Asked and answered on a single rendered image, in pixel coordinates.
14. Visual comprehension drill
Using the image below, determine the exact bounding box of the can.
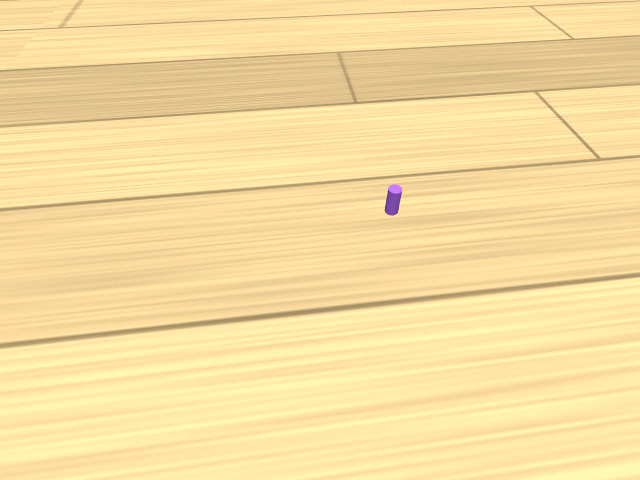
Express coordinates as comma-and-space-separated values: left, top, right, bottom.
385, 184, 402, 215

